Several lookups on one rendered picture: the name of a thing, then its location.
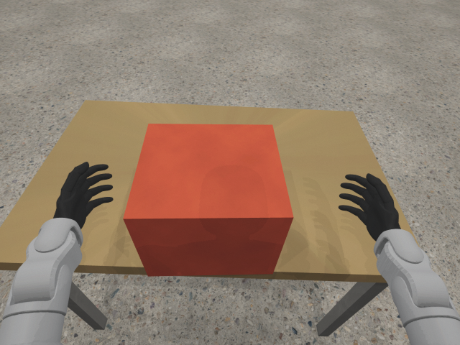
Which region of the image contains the table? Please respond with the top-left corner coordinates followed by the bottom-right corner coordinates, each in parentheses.
top-left (0, 100), bottom-right (419, 336)

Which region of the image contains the robot right hand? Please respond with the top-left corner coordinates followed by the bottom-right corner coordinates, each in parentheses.
top-left (339, 173), bottom-right (401, 241)

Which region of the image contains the right robot forearm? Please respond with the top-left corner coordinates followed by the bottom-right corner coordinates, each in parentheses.
top-left (374, 229), bottom-right (460, 345)

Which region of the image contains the left robot forearm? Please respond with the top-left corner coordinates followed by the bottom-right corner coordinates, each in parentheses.
top-left (0, 218), bottom-right (83, 345)

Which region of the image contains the robot left hand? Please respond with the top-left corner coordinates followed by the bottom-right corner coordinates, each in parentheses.
top-left (53, 162), bottom-right (113, 229)

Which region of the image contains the carton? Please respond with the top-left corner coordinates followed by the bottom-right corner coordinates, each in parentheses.
top-left (123, 124), bottom-right (294, 277)

